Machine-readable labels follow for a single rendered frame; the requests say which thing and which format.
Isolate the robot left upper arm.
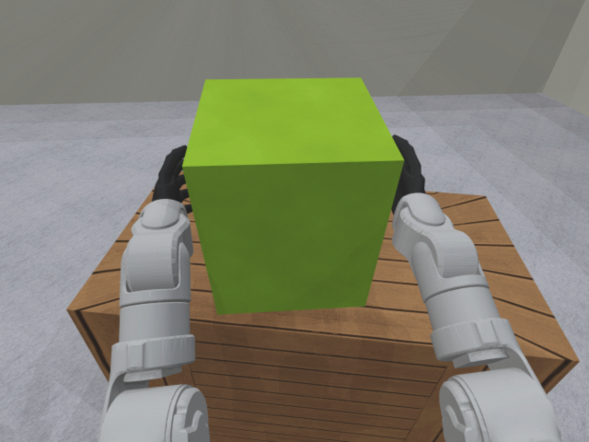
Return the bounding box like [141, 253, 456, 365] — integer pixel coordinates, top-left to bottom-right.
[99, 384, 210, 442]

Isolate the left robot forearm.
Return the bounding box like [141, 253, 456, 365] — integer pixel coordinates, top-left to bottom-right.
[98, 199, 195, 442]

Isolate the right robot forearm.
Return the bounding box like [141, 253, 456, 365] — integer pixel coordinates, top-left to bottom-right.
[392, 192, 561, 440]

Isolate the robot right upper arm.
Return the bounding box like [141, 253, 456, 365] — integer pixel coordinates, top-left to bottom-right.
[439, 367, 561, 442]

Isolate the robot left hand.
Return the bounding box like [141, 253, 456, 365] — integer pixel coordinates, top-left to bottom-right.
[152, 145, 192, 214]

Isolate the robot right hand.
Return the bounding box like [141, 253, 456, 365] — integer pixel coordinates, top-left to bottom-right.
[391, 134, 426, 214]

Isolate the carton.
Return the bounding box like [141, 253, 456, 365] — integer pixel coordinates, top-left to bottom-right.
[182, 77, 404, 315]

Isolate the pedestal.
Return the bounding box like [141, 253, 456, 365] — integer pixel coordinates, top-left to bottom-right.
[66, 171, 580, 442]

